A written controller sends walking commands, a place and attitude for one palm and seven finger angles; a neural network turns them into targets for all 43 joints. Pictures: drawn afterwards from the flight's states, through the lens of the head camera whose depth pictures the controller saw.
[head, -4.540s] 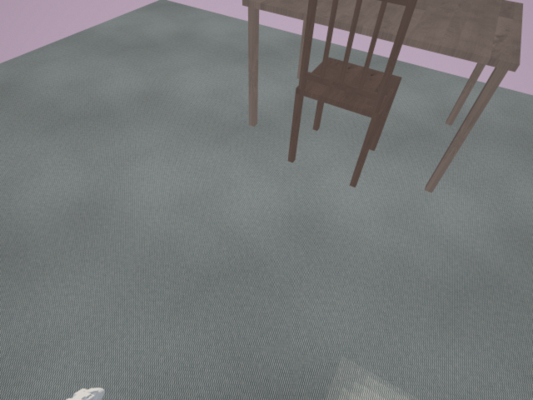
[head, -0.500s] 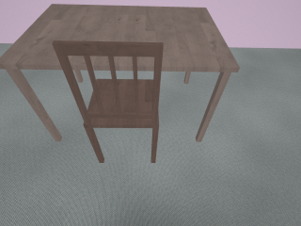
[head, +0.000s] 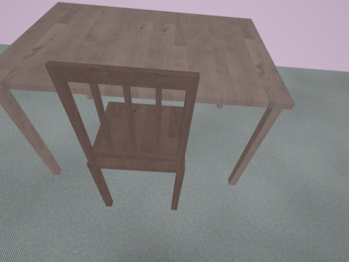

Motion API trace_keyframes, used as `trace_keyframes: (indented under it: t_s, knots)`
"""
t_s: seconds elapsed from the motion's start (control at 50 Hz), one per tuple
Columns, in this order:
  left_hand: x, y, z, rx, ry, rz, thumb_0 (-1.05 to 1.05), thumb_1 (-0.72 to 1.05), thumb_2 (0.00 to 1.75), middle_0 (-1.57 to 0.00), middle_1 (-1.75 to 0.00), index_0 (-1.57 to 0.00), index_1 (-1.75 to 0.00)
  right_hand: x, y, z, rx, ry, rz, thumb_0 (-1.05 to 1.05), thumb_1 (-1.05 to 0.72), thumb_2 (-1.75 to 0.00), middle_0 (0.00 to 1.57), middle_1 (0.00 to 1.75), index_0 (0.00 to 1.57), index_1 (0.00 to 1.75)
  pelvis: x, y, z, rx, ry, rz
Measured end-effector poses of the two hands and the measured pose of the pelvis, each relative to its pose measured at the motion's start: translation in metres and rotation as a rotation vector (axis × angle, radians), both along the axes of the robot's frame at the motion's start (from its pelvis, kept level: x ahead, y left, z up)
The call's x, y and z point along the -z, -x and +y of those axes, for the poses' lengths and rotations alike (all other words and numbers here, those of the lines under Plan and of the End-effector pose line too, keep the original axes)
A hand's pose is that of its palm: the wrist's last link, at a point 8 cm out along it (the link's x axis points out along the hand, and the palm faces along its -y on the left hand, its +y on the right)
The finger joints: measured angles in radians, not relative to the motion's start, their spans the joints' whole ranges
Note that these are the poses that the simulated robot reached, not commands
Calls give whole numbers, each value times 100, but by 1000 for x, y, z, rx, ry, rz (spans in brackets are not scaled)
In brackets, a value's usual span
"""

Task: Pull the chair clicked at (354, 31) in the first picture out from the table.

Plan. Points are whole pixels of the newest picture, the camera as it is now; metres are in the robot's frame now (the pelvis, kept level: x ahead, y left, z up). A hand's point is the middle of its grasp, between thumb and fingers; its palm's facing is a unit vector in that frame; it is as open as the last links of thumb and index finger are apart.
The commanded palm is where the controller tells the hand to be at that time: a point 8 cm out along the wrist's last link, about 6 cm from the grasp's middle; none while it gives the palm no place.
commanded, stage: take the last steps up to it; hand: left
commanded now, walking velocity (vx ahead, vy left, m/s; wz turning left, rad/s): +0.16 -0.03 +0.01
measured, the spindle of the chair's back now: (131, 125) +0.52 +0.17 -0.05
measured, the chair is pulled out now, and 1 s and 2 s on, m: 0.00 0.00 0.00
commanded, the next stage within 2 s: come to a stop and stand still in 0.04 s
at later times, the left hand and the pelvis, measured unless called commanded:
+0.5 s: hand out of the picture +0.13 +0.15 -0.15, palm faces +0.09 -0.96 -0.26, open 7.3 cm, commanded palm none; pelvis +0.08 -0.04 +0.01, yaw +2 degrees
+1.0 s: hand out of the picture +0.02 +0.18 -0.16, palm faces +0.04 -0.97 -0.22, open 7.3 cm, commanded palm none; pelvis +0.04 +0.00 +0.01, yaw +1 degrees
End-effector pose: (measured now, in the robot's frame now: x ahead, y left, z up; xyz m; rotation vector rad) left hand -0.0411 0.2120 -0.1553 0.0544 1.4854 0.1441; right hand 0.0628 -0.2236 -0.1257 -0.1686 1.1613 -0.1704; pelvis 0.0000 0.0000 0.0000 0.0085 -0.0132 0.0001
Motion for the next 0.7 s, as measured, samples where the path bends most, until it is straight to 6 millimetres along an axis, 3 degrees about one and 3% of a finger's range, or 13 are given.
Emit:
trace_keyframes:
  t_s: [0.08,0.18,0.24,0.34,0.44,0.58,0.7]
  knots:
    - [-14,-58,3,12,-33,-104,1,91,90,-20,-30,-20,-30,-2,-4,-9,0,-4,59,-1,-95,-90,20,30,20,30,-9,-21,-5,-3,-8,13]
    - [-26,-110,2,45,-102,-169,1,93,90,-20,-30,-20,-30,11,-7,-22,14,-48,143,0,-93,-90,20,30,20,30,-8,-50,-21,-7,-18,13]
    - [-26,-132,-9,56,-131,-188,1,93,90,-20,-30,-20,-30,25,-12,-30,24,-76,190,0,-92,-90,20,30,20,30,-1,-68,-34,-9,-26,8]
    - [-34,-155,-24,52,-143,-175,1,94,90,-20,-30,-20,-30,24,-27,-36,31,-92,239,1,-92,-90,20,30,20,30,-9,-88,-44,-26,-15,20]
    - [-38,-162,-21,22,-153,-182,1,94,90,-21,-30,-21,-30,17,-48,-41,2,-64,244,1,-91,-90,20,30,20,30,-13,-87,-43,-39,-27,13]
    - [-31,-144,3,7,-141,-154,0,91,90,-21,-30,-21,-30,5,-85,-36,-31,-10,127,1,-91,-90,20,30,20,30,-13,-73,-23,-38,-18,2]
    - [-11,-129,32,-8,-115,-141,0,91,90,-21,-30,-21,-30,-3,-84,-14,-61,32,57,0,-91,-90,20,30,20,30,-3,-64,-1,-31,-1,-18]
